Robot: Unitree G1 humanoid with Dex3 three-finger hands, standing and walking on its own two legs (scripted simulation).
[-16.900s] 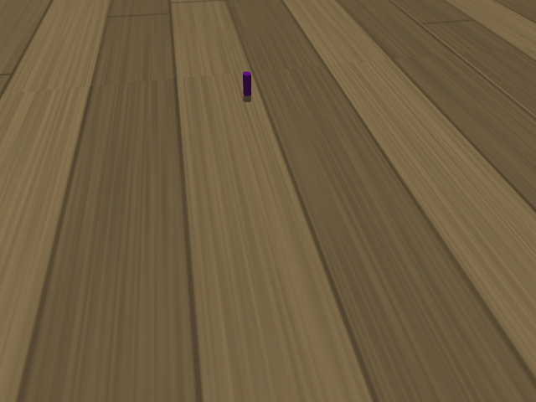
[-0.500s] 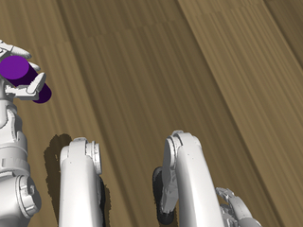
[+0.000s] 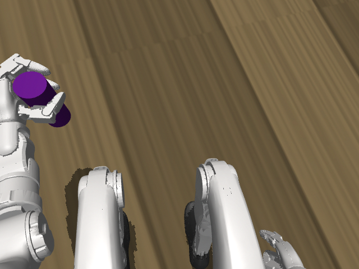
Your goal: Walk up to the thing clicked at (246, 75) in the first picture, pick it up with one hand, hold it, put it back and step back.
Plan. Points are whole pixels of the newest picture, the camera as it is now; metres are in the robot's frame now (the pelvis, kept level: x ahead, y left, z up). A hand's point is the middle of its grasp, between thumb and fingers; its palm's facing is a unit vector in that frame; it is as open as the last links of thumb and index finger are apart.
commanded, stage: lift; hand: left
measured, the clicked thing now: (46, 103) +0.46 +0.25 -0.07
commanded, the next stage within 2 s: hold in 1.98 s
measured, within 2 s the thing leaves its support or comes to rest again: neither
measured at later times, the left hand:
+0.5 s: hand (11, 84) +0.42 +0.23 +0.10, palm faces +0.19 -0.98 -0.05, open 7.9 cm
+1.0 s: hand out of the picture +0.39 +0.22 +0.26, palm faces +0.20 -0.98 -0.05, open 7.9 cm
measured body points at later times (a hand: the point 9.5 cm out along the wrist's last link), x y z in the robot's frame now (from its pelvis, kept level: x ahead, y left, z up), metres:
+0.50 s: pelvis +0.01 +0.00 +0.10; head +0.19 +0.03 +0.52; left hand +0.40 +0.28 +0.10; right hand +0.17 -0.26 -0.02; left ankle +0.08 +0.13 -0.35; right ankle +0.10 -0.12 -0.35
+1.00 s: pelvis +0.04 +0.01 +0.25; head +0.15 +0.04 +0.69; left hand +0.38 +0.27 +0.27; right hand +0.21 -0.23 +0.14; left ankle +0.08 +0.13 -0.35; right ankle +0.10 -0.12 -0.35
